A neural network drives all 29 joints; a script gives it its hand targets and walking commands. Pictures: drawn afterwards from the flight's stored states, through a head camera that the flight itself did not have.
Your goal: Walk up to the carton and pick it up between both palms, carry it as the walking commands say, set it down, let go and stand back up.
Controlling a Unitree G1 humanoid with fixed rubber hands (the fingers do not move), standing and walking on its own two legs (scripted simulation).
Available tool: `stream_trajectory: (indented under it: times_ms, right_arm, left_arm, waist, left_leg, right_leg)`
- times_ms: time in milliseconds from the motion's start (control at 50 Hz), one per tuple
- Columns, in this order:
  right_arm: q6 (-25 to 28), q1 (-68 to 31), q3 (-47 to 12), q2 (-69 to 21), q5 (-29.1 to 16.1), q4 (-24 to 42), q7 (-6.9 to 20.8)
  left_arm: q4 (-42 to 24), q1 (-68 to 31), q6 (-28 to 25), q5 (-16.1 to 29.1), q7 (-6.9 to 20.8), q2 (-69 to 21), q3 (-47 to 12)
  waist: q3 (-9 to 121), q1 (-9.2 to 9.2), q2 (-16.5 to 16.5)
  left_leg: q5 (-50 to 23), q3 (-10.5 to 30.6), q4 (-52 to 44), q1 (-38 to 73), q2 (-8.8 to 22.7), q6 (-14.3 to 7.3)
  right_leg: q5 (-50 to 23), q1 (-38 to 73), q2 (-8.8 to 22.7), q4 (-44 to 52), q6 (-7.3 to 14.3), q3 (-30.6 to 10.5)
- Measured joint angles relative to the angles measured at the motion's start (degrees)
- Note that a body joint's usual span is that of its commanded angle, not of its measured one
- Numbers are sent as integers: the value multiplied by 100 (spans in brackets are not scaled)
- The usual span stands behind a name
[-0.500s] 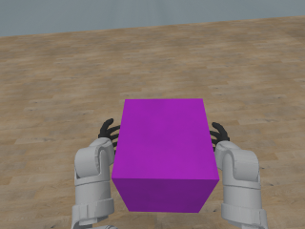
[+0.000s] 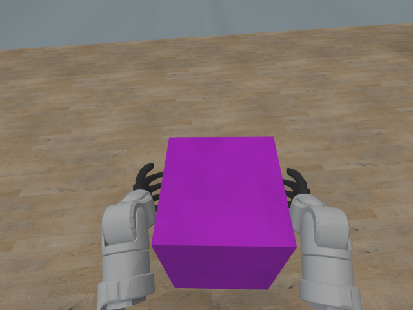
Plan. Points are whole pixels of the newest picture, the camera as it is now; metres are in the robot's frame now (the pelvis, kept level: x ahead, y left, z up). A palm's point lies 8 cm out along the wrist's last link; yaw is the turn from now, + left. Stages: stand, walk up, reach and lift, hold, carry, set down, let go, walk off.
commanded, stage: carry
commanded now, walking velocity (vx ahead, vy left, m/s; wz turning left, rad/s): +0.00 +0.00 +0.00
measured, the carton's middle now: (220, 217) +0.30 +0.01 +0.04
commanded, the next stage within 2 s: none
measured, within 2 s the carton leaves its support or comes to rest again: neither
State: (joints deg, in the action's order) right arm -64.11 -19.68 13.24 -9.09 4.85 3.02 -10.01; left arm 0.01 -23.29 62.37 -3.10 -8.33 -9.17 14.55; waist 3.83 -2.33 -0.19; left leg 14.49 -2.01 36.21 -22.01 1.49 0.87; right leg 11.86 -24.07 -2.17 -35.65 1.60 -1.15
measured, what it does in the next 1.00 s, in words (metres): steps to the right: right foot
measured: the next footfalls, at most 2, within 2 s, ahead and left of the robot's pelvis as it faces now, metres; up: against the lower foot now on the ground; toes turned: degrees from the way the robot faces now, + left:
right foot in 0.80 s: +0.07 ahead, -0.21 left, +0.00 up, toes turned -6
left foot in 1.08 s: +0.00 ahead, -0.01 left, +0.00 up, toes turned +3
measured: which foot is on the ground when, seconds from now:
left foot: down 0.00-0.82, up 0.84-1.00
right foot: down 0.00-0.64, up 0.66-0.78, down 0.80-1.00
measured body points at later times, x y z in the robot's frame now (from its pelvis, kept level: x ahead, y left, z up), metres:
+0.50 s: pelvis +0.01 -0.05 +0.00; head +0.01 -0.05 +0.45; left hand +0.31 +0.08 +0.08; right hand +0.29 -0.21 +0.07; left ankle +0.03 +0.11 -0.71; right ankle +0.05 -0.12 -0.72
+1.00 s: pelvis -0.02 -0.15 -0.01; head -0.01 -0.15 +0.44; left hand +0.28 -0.02 +0.08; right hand +0.26 -0.31 +0.07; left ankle -0.04 +0.01 -0.69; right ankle +0.03 -0.21 -0.72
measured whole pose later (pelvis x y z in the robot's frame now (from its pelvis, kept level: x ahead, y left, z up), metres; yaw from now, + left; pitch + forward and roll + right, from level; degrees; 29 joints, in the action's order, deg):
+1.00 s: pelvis -0.02 -0.15 -0.01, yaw -2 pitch +4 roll +0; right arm -71.8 -10.1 9.7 -7.8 2.4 23.2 -9.5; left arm -18.3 -14.4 69.5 -3.1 -8.8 -8.6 4.1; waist 4.1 -2.3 0.0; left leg 34.0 -1.9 54.2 -27.8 6.8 5.9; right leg 15.6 -28.6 -2.6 -39.6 6.3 6.5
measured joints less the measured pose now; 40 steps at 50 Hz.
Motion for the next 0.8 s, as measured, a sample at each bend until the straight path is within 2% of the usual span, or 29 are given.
stream_trajectory:
  times_ms: [200,240,300,360,400,440,480,520,580,620,640,660,700,760,800]
  right_arm:
    - [-10,9,0,-2,0,76,1]
    - [-52,33,0,-31,0,223,1]
    - [-169,166,-51,-57,-40,569,8]
    - [-432,240,-90,-29,-53,897,13]
    - [-548,326,-128,-5,-68,1002,18]
    - [-652,500,-137,40,-97,1193,22]
    - [-720,678,-138,79,-130,1458,28]
    - [-737,774,-138,98,-172,1655,30]
    - [-739,826,-138,105,-221,1852,30]
    - [-738,832,-157,105,-245,1899,30]
    - [-737,835,-183,104,-247,1885,30]
    - [-737,833,-210,105,-248,1860,30]
    - [-737,812,-278,102,-251,1800,32]
    - [-737,800,-336,99,-250,1798,36]
    - [-737,784,-345,95,-249,1817,37]
  left_arm:
    - [-56,18,-9,0,0,0,-40]
    - [-206,39,45,1,5,-1,-74]
    - [-614,239,171,0,16,-45,-175]
    - [-945,540,249,3,20,-44,-405]
    - [-1056,689,320,2,18,6,-559]
    - [-1091,740,399,2,6,19,-722]
    - [-1145,739,446,2,-3,20,-875]
    - [-1246,739,467,1,-7,19,-961]
    - [-1412,739,493,0,-13,17,-1025]
    - [-1502,742,531,-1,-22,19,-1023]
    - [-1533,758,556,-1,-26,25,-1011]
    - [-1566,796,572,-1,-29,33,-1004]
    - [-1668,873,620,-1,-39,52,-973]
    - [-1777,881,693,0,-49,55,-929]
    - [-1821,881,701,0,-49,57,-922]
  waist:
    - [0,0,0]
    - [-1,1,-3]
    - [9,0,-1]
    - [20,-2,0]
    - [22,1,-6]
    - [20,1,-1]
    - [18,-2,18]
    - [22,0,13]
    - [28,3,7]
    - [24,1,54]
    - [23,0,119]
    - [22,1,132]
    - [22,1,67]
    - [27,-2,35]
    - [29,-5,36]
  left_leg:
    - [8,0,0,7,0,-6]
    - [10,2,0,-7,2,-11]
    - [15,1,1,-62,17,-13]
    - [59,1,91,-200,108,59]
    - [111,7,165,-252,232,137]
    - [300,6,307,-316,329,142]
    - [1120,2,778,-484,329,142]
    - [1463,6,1109,-593,330,142]
    - [1327,13,962,-465,333,141]
    - [584,22,456,-237,334,136]
    - [465,18,423,-229,338,152]
    - [491,21,422,-218,362,172]
    - [581,24,420,-194,471,186]
    - [602,17,415,-181,607,333]
    - [598,13,432,-179,674,476]
  right_leg:
    - [-2,14,1,14,-16,0]
    - [147,-42,8,-86,-52,11]
    - [751,-195,95,-506,-183,85]
    - [696,-196,211,-483,-196,186]
    - [344,-220,142,-397,-38,281]
    - [364,-226,37,-369,159,320]
    - [375,-276,-18,-325,269,356]
    - [320,-336,-92,-255,338,393]
    - [278,-413,-216,-236,407,480]
    - [275,-436,-289,-248,434,529]
    - [276,-452,-288,-277,388,525]
    - [398,-497,-282,-422,232,529]
    - [1082,-638,-235,-954,-22,520]
    - [1235,-642,39,-1110,-133,405]
    - [920,-431,241,-656,-133,329]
